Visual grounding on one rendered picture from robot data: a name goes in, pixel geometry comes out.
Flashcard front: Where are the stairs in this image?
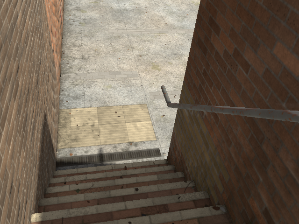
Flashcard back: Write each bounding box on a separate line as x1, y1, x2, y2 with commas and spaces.
30, 159, 249, 224

